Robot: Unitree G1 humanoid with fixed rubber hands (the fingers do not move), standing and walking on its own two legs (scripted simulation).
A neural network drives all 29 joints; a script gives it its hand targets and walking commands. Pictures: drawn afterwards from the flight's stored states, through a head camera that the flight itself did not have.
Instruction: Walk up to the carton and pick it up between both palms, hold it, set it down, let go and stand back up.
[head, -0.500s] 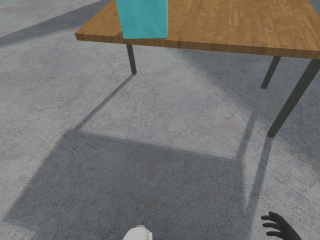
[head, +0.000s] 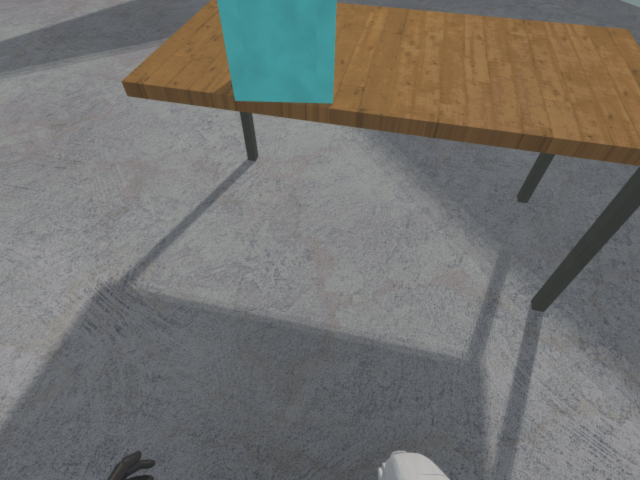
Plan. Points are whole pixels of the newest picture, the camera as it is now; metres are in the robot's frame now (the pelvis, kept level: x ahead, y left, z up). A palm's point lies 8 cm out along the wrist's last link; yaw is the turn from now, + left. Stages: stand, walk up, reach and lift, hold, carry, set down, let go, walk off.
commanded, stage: walk up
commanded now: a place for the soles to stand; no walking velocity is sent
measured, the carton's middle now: (283, 25) +1.01 +0.11 +0.10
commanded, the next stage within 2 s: none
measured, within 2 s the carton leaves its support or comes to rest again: neither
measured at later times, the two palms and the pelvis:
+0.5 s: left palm (108, 442) +0.18 +0.30 -0.07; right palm (550, 420) +0.21 -0.29 -0.11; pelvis +0.12 +0.00 -0.01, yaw -7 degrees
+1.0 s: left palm (61, 353) +0.31 +0.43 -0.10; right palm (458, 377) +0.25 -0.16 -0.05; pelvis +0.24 +0.14 +0.01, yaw -8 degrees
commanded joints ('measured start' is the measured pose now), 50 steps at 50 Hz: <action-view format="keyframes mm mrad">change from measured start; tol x32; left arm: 1 92 206 37 -59 23 -50 -11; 50 304 228 39 47 26 2 74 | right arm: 1 -82 -280 -129 -148 -21 -8 -10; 50 -132 -240 -160 -197 8 82 -30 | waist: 1 4 197 -13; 4 102 -204 -193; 10 11 -41 148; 50 39 229 -43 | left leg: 1 46 165 1 -96 294 156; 7 -553 -31 -123 647 -163 33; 25 -581 39 -145 293 56 13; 32 354 190 -364 -236 72 89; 35 132 340 -698 -514 -220 6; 42 154 49 -59 -342 696 -253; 50 239 4 70 -222 856 -300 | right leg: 1 151 -15 -143 -347 149 26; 6 521 -339 812 -679 -153 -149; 15 397 -197 484 -541 285 -93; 28 353 -238 532 -433 119 -176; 35 -263 43 148 381 -126 34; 50 125 119 -199 -365 -2 89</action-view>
